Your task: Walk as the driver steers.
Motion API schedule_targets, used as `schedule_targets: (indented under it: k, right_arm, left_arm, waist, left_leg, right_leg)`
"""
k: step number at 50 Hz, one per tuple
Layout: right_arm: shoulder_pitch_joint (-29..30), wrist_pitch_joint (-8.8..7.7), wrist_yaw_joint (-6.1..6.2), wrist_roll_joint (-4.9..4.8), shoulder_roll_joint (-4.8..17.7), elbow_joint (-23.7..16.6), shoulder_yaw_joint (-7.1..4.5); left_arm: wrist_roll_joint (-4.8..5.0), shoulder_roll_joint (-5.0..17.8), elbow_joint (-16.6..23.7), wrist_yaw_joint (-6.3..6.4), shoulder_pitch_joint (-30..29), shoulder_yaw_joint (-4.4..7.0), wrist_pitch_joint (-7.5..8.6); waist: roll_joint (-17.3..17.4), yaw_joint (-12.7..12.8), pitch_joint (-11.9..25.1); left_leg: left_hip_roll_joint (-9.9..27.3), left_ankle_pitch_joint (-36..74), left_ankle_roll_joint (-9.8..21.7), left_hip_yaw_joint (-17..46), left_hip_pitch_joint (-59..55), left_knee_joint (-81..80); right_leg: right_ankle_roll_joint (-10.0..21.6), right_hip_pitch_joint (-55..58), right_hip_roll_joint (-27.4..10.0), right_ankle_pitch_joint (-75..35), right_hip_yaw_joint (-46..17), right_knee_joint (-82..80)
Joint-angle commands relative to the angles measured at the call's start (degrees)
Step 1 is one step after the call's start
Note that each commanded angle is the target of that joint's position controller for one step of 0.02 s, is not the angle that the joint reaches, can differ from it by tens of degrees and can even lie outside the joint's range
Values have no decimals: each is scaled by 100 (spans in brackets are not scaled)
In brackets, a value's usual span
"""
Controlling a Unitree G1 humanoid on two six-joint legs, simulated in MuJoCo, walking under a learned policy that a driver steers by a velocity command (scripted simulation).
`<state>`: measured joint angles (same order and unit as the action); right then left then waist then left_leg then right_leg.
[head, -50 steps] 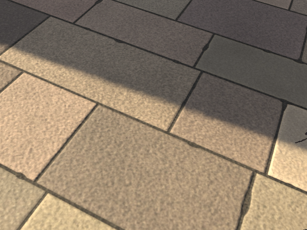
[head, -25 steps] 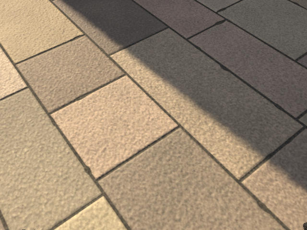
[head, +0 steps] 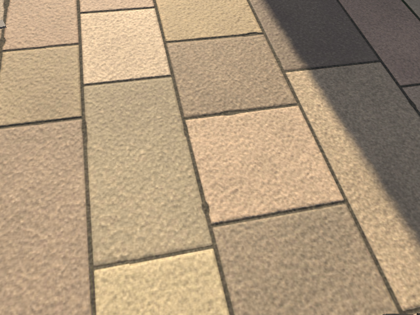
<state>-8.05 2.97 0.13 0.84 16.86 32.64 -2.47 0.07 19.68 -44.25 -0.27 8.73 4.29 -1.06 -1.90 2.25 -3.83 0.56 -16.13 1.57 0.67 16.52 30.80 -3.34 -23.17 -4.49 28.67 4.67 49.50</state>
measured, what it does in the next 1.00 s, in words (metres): steps on the spot: right foot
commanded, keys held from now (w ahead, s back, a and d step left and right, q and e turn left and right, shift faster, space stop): shift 1.00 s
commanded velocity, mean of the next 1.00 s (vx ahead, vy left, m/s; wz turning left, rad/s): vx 0.00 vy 0.00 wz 0.07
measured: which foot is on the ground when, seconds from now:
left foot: down 0.00-1.00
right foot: up 0.00-0.24, down 0.26-1.00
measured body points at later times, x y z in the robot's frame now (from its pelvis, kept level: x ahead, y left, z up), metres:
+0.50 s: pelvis +0.02 -0.01 +0.00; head +0.03 -0.02 +0.45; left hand +0.14 +0.25 -0.11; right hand +0.15 -0.27 -0.12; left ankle +0.00 +0.11 -0.74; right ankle +0.01 -0.13 -0.74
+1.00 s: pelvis +0.03 -0.03 +0.00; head +0.03 -0.03 +0.45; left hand +0.10 +0.24 -0.13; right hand +0.10 -0.29 -0.14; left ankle +0.00 +0.11 -0.74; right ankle +0.01 -0.13 -0.74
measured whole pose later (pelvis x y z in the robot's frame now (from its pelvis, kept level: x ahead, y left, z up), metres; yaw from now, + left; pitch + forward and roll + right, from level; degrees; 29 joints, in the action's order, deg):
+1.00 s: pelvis +0.03 -0.03 +0.00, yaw +2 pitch -1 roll +0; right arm -9.6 1.4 2.7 0.2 14.2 60.6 -2.5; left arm -0.3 14.6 -56.9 1.0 9.9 0.4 0.4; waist 0.1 0.2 -2.1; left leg 0.4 -15.1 -1.6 2.6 8.4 24.8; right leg 1.1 -9.0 0.2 15.8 1.6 26.1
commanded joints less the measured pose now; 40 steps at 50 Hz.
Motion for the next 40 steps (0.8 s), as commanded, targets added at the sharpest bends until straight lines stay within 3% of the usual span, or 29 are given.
schedule_targets:
  k: [1, 2, 5, 7, 10, 12, 13, 14, 15, 16, 17, 20, 29, 40]
  right_arm:
    - [6, -241, 29, -6, 891, -201, -272]
    - [186, -257, 46, -39, 822, -168, -226]
    - [340, -281, 71, 7, 553, -55, -124]
    - [304, -272, 60, 5, 582, 63, -133]
    - [203, -256, 17, -4, 655, 277, -144]
    - [346, -269, -3, -75, 513, 396, -74]
    - [208, -299, -10, -89, 399, 510, -30]
    - [25, -346, -13, 13, 300, 583, 9]
    - [-315, -379, -36, 57, 342, 649, -28]
    - [-53, -361, -7, 87, 442, 721, -25]
    - [184, -332, 18, 46, 535, 730, -65]
    - [151, -210, 98, 14, 417, 857, -64]
    - [-72, -200, 177, -27, 379, 1523, -121]
    - [-169, -194, 258, -51, 433, 2248, -135]
  left_arm:
    - [29, 519, 330, 107, -176, 134, 12]
    - [-26, 534, 293, 130, -61, 146, -23]
    - [8, 319, 229, 124, 127, 75, -32]
    - [-9, 173, 276, 113, -59, -12, -33]
    - [1, 242, 308, 97, -111, -35, -37]
    - [-28, 177, 217, 80, 102, -63, -11]
    - [-114, 204, 192, 72, 170, -86, 17]
    - [-171, 470, 219, 97, 209, -59, 41]
    - [-98, 796, 162, 108, 14, 20, 49]
    - [-47, 445, 187, 68, -110, -36, 70]
    - [-77, 296, 157, 46, -114, -85, 99]
    - [-89, 202, 33, 48, -89, -139, 211]
    - [-60, 197, -300, 119, -61, -199, 222]
    - [-42, 171, -777, 121, -14, -242, 212]
  waist:
    - [1000, -286, 891]
    - [1047, -186, 829]
    - [1031, -70, 906]
    - [1032, -199, 829]
    - [1066, -303, 753]
    - [934, -92, 688]
    - [727, -33, 686]
    - [312, -175, 787]
    - [-445, -554, 749]
    - [-386, -309, 708]
    - [-274, -209, 562]
    - [-246, -200, 528]
    - [163, -174, 474]
    - [165, -205, 414]
  left_leg:
    - [1389, 2929, 1165, 1222, -1195, -1025]
    - [1296, 3203, 1132, 1067, -981, -1038]
    - [1080, 3161, 1085, 796, -843, -1031]
    - [1065, 2884, 1079, 836, -806, -988]
    - [1190, 2507, 1188, 1154, -721, -956]
    - [1050, 2023, 1000, 1175, -490, -859]
    - [880, 1541, 732, 1137, -301, -861]
    - [569, 919, 407, 955, -108, -665]
    - [195, 484, 169, 607, -170, -785]
    - [84, 423, -16, 460, -537, -737]
    - [67, 460, -46, 430, -573, -639]
    - [112, 882, 21, 479, -639, -633]
    - [110, 1299, -90, 440, -751, -716]
    - [122, 1416, -157, 368, -888, -800]
  right_leg:
    - [-96, -1048, -4, -34, -536, 1191]
    - [-166, -848, 41, -375, -523, 1245]
    - [-240, -315, 77, -825, -515, 571]
    - [-203, 13, 84, -804, -491, -235]
    - [-109, 433, 140, -705, -457, -1035]
    - [28, 1042, 199, -1547, -392, -2173]
    - [128, 1527, 119, -2503, -538, -2775]
    - [267, 1967, -308, -3673, -1005, -2765]
    - [533, 1737, -403, -3461, -927, -2432]
    - [638, 1286, -276, -2564, -908, -2547]
    - [573, 1135, -184, -2220, -868, -2626]
    - [425, 1123, -81, -2286, -746, -2621]
    - [462, 1285, 13, -2443, -668, -2612]
    - [507, 1351, 105, -2599, -620, -2724]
